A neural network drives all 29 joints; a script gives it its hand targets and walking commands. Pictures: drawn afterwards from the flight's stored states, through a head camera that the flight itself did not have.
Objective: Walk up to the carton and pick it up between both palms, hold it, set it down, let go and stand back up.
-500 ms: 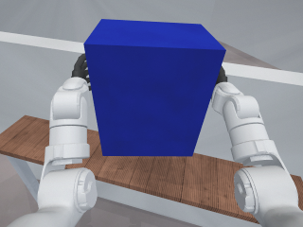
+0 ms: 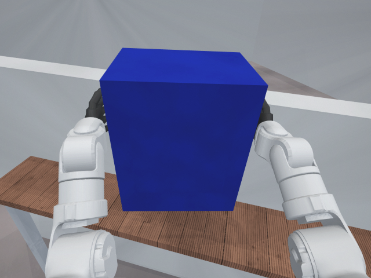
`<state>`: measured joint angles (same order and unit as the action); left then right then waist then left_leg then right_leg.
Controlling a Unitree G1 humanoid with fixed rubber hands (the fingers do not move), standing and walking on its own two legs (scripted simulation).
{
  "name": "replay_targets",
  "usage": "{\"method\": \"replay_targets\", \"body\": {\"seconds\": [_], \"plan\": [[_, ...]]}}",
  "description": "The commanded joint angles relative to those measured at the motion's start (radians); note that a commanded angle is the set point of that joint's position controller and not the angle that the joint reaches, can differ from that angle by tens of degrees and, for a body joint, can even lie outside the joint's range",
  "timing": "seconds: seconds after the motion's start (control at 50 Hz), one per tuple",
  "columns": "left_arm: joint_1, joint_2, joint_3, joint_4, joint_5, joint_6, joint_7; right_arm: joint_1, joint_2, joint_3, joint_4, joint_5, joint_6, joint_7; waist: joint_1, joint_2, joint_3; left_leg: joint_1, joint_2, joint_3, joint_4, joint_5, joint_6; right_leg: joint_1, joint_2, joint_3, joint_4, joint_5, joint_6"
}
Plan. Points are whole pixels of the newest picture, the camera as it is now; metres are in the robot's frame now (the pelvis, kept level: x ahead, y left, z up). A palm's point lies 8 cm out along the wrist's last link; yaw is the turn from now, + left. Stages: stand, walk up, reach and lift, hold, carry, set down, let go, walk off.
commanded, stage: hold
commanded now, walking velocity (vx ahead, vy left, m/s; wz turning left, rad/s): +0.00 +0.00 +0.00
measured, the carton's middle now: (180, 133) +0.36 +0.01 +0.22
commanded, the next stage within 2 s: none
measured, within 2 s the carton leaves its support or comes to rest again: neither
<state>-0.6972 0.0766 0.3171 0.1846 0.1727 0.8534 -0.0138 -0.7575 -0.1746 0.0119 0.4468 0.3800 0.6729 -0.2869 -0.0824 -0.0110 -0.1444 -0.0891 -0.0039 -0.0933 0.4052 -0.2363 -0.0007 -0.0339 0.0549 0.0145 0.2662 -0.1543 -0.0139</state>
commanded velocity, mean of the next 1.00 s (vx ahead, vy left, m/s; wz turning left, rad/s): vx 0.00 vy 0.00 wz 0.00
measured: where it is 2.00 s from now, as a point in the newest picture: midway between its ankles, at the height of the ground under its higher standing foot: outside the picture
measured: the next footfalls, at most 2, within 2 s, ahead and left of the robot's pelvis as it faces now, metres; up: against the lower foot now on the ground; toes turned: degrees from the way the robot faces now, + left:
none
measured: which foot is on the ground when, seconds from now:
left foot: down 0.00-1.00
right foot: down 0.00-1.00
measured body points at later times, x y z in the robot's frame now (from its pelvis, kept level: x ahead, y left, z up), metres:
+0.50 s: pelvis -0.01 +0.00 +0.00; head -0.08 +0.02 +0.45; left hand +0.38 +0.17 +0.26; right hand +0.37 -0.17 +0.25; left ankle -0.01 +0.12 -0.75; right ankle +0.00 -0.11 -0.75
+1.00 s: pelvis -0.01 +0.00 +0.00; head -0.10 +0.03 +0.44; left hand +0.36 +0.18 +0.25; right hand +0.36 -0.16 +0.25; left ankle -0.01 +0.12 -0.75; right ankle +0.00 -0.11 -0.75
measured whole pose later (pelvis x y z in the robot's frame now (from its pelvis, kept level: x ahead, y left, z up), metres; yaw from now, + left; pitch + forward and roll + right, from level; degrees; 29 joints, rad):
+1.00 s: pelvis -0.01 +0.00 +0.00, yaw +0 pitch -4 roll -2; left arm -0.77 0.09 0.32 0.27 0.16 0.83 0.01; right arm -0.83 -0.16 -0.04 0.52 0.35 0.66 -0.25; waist -0.07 -0.02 -0.15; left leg -0.13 -0.01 -0.09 0.40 -0.21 0.00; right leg -0.08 0.05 0.02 0.28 -0.14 -0.01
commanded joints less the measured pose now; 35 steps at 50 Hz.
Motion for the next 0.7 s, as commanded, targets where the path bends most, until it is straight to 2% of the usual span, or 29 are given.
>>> {"method": "replay_targets", "body": {"seconds": [0.0,0.02,0.08,0.1,0.12,0.14,0.16,0.2,0.22,0.24,0.26,0.3,0.32,0.34,0.36,0.38,0.42,0.44,0.46,0.48,0.5,0.52,0.56,0.58,0.6,0.64,0.66,0.68], "plan": [[-0.837,-0.621,-0.514,-0.134,-0.186,-0.059,-0.124,-1.002,0.645,0.296,-0.401,0.155,-0.069,0.168,-0.020,0.063,-0.339,0.045,-0.031,0.035,-0.051,0.287,-0.045,0.096,0.025,-0.004,0.012,0.257,0.043],[-0.837,-0.634,-0.511,-0.137,-0.196,-0.059,-0.123,-0.998,0.635,0.300,-0.398,0.143,-0.072,0.176,-0.022,0.058,-0.336,0.034,-0.028,0.037,-0.055,0.289,-0.041,0.095,0.024,-0.001,0.003,0.250,0.038],[-0.866,-0.627,-0.508,-0.111,-0.194,-0.061,-0.112,-1.045,0.656,0.308,-0.392,0.148,-0.079,0.188,0.007,0.055,-0.372,0.039,-0.021,0.039,-0.056,0.309,-0.044,0.107,0.031,-0.006,0.010,0.245,0.030],[-0.860,-0.640,-0.514,-0.112,-0.180,-0.061,-0.106,-1.053,0.640,0.294,-0.388,0.136,-0.082,0.190,0.007,0.094,-0.387,0.033,-0.035,0.037,-0.059,0.292,-0.054,0.090,0.028,-0.005,0.008,0.229,0.030],[-0.866,-0.628,-0.514,-0.113,-0.196,-0.065,-0.099,-1.069,0.638,0.312,-0.370,0.147,-0.087,0.197,0.010,0.090,-0.401,0.054,-0.024,0.037,-0.057,0.295,-0.057,0.098,0.032,-0.006,0.015,0.226,0.029],[-0.868,-0.634,-0.503,-0.078,-0.198,-0.060,-0.098,-1.061,0.621,0.299,-0.328,0.137,-0.085,0.204,0.015,0.086,-0.380,0.049,-0.005,0.021,-0.079,0.254,-0.049,0.082,0.038,-0.019,0.013,0.186,0.035],[-0.871,-0.628,-0.498,-0.080,-0.191,-0.061,-0.097,-1.079,0.625,0.283,-0.335,0.137,-0.091,0.211,0.011,0.102,-0.387,0.036,-0.007,0.027,-0.072,0.239,-0.044,0.087,0.036,-0.006,0.025,0.183,0.030],[-0.896,-0.621,-0.485,-0.042,-0.179,-0.053,-0.096,-1.075,0.616,0.275,-0.281,0.116,-0.085,0.224,0.019,0.072,-0.351,-0.002,0.003,0.019,-0.105,0.172,-0.035,0.088,0.041,-0.015,0.027,0.140,0.029],[-0.912,-0.620,-0.467,-0.019,-0.178,-0.055,-0.097,-1.087,0.619,0.255,-0.258,0.113,-0.087,0.232,0.020,0.076,-0.336,-0.037,0.002,0.025,-0.118,0.132,-0.030,0.090,0.033,-0.006,0.021,0.127,0.031],[-0.914,-0.612,-0.459,-0.009,-0.180,-0.061,-0.096,-1.077,0.616,0.245,-0.217,0.114,-0.084,0.235,0.007,0.073,-0.328,-0.025,0.004,0.027,-0.110,0.130,-0.033,0.081,0.034,-0.009,0.021,0.115,0.032],[-0.927,-0.648,-0.467,0.014,-0.184,-0.060,-0.095,-1.100,0.618,0.234,-0.208,0.101,-0.089,0.244,0.030,0.085,-0.315,-0.041,0.008,0.008,-0.125,0.100,-0.028,0.050,0.029,-0.003,0.015,0.091,0.029],[-0.931,-0.638,-0.477,0.039,-0.196,-0.065,-0.098,-1.093,0.616,0.224,-0.188,0.080,-0.099,0.245,0.003,0.079,-0.359,-0.044,0.005,0.016,-0.124,0.102,-0.024,0.092,0.028,-0.004,0.019,0.118,0.026],[-0.948,-0.635,-0.468,0.046,-0.186,-0.069,-0.096,-1.102,0.621,0.220,-0.163,0.092,-0.098,0.245,0.002,0.108,-0.338,-0.042,0.010,0.010,-0.122,0.104,-0.028,0.076,0.029,-0.004,0.026,0.120,0.027],[-0.952,-0.631,-0.460,0.044,-0.181,-0.070,-0.098,-1.112,0.612,0.221,-0.168,0.094,-0.102,0.244,0.008,0.104,-0.342,-0.042,0.004,0.021,-0.122,0.097,-0.030,0.086,0.029,-0.001,0.025,0.114,0.025],[-0.945,-0.642,-0.468,0.036,-0.199,-0.079,-0.102,-1.102,0.631,0.231,-0.186,0.098,-0.104,0.240,-0.004,0.077,-0.374,-0.033,0.001,0.026,-0.106,0.136,-0.025,0.124,0.034,-0.002,0.028,0.152,0.026],[-0.937,-0.642,-0.476,0.015,-0.221,-0.083,-0.103,-1.117,0.648,0.253,-0.241,0.119,-0.111,0.233,0.006,0.066,-0.416,-0.027,-0.017,0.036,-0.082,0.205,-0.028,0.132,0.024,0.006,0.020,0.204,0.025],[-0.945,-0.670,-0.520,-0.055,-0.236,-0.093,-0.096,-1.115,0.669,0.279,-0.296,0.145,-0.118,0.209,-0.001,0.079,-0.492,0.030,-0.037,0.047,-0.042,0.352,-0.049,0.144,0.018,0.007,0.022,0.322,0.024],[-0.916,-0.655,-0.507,-0.083,-0.230,-0.097,-0.094,-1.092,0.672,0.308,-0.339,0.148,-0.118,0.198,0.003,0.060,-0.524,0.059,-0.045,0.045,-0.026,0.413,-0.051,0.175,0.024,0.012,0.027,0.398,0.032],[-0.864,-0.647,-0.500,-0.074,-0.219,-0.089,-0.096,-1.067,0.660,0.334,-0.345,0.168,-0.112,0.186,-0.001,0.068,-0.519,0.044,-0.043,0.038,-0.009,0.440,-0.060,0.200,0.010,0.024,0.035,0.475,0.042],[-0.863,-0.617,-0.479,-0.053,-0.215,-0.081,-0.106,-1.037,0.654,0.325,-0.316,0.163,-0.099,0.174,-0.010,0.042,-0.503,0.027,-0.046,0.042,-0.021,0.418,-0.053,0.216,0.012,0.030,0.031,0.487,0.040],[-0.842,-0.609,-0.471,-0.040,-0.196,-0.075,-0.109,-1.025,0.650,0.318,-0.331,0.160,-0.093,0.164,-0.003,0.035,-0.457,0.016,-0.060,0.051,-0.026,0.387,-0.048,0.206,0.003,0.033,0.027,0.469,0.048],[-0.821,-0.606,-0.477,-0.074,-0.202,-0.075,-0.114,-1.028,0.666,0.346,-0.372,0.178,-0.097,0.160,0.013,0.026,-0.452,-0.011,-0.059,0.049,-0.036,0.360,-0.041,0.225,0.005,0.037,0.036,0.470,0.054],[-0.812,-0.596,-0.453,-0.065,-0.182,-0.075,-0.109,-1.034,0.668,0.367,-0.401,0.196,-0.093,0.157,0.018,0.010,-0.430,0.028,-0.050,0.034,-0.032,0.393,-0.042,0.227,0.008,0.024,0.030,0.490,0.057],[-0.804,-0.585,-0.464,-0.084,-0.186,-0.071,-0.111,-1.015,0.661,0.366,-0.380,0.205,-0.087,0.152,0.022,0.024,-0.440,0.036,-0.050,0.041,-0.028,0.394,-0.042,0.216,0.006,0.029,0.027,0.499,0.061],[-0.787,-0.577,-0.462,-0.074,-0.185,-0.070,-0.115,-1.019,0.661,0.373,-0.417,0.201,-0.089,0.146,0.024,0.009,-0.425,0.032,-0.051,0.037,-0.032,0.378,-0.035,0.212,0.007,0.035,0.028,0.495,0.057],[-0.799,-0.579,-0.473,-0.108,-0.172,-0.072,-0.121,-1.015,0.678,0.380,-0.420,0.201,-0.089,0.142,0.019,0.044,-0.407,0.046,-0.050,0.043,-0.029,0.376,-0.044,0.193,0.009,0.031,0.031,0.477,0.056],[-0.801,-0.593,-0.494,-0.129,-0.190,-0.073,-0.124,-0.996,0.684,0.378,-0.434,0.209,-0.089,0.138,-0.001,0.029,-0.432,0.020,-0.056,0.037,-0.026,0.372,-0.047,0.225,0.006,0.030,0.043,0.514,0.061],[-0.809,-0.604,-0.514,-0.147,-0.200,-0.073,-0.121,-1.024,0.674,0.382,-0.458,0.193,-0.092,0.140,0.011,0.046,-0.446,0.035,-0.054,0.042,-0.026,0.380,-0.052,0.207,0.012,0.016,0.035,0.466,0.058]]}}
